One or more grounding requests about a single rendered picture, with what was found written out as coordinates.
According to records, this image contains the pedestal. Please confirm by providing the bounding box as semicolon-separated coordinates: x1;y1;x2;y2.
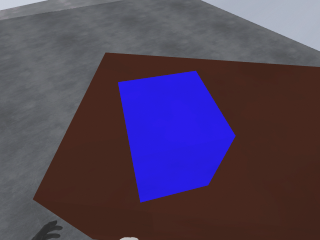
33;52;320;240

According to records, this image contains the robot left hand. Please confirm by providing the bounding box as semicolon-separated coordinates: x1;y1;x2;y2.
31;220;63;240

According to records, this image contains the carton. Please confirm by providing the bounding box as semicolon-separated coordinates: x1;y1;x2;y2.
118;71;235;202

